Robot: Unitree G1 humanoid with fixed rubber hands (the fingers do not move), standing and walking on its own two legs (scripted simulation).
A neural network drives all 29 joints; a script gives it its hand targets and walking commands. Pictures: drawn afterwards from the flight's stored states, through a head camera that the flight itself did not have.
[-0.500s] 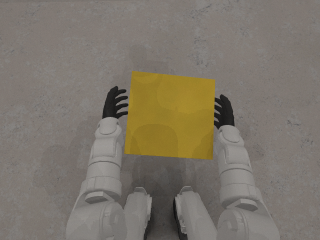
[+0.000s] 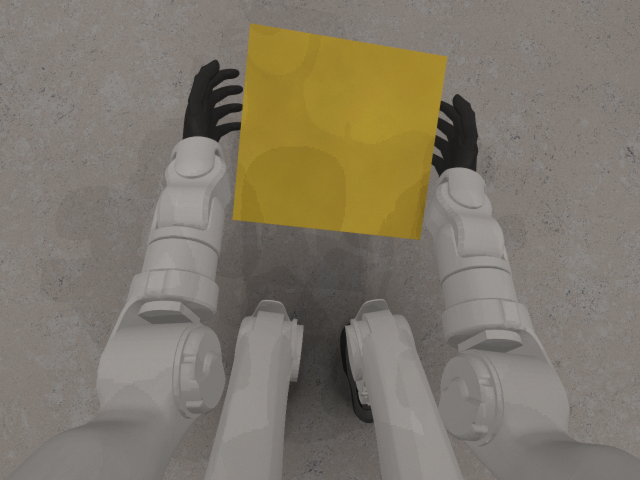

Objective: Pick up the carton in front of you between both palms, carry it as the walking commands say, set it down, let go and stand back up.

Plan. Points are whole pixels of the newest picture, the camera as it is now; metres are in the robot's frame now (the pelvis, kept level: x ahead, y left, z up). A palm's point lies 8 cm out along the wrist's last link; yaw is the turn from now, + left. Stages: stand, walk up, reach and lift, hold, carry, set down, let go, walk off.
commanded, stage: set down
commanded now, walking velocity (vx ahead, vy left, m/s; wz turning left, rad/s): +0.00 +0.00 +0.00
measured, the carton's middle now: (326, 149) +0.51 +0.00 -0.19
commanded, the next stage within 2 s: none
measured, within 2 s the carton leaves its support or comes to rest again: rests again in 1.02 s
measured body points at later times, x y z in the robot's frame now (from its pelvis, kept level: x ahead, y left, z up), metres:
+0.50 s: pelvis -0.02 +0.01 -0.10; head +0.34 +0.04 +0.16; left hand +0.55 +0.15 -0.27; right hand +0.50 -0.15 -0.27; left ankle +0.08 +0.10 -0.47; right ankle +0.09 -0.11 -0.47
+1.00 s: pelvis -0.02 +0.00 -0.13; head +0.34 +0.02 +0.14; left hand +0.55 +0.16 -0.30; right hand +0.51 -0.14 -0.29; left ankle +0.08 +0.10 -0.47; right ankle +0.09 -0.11 -0.47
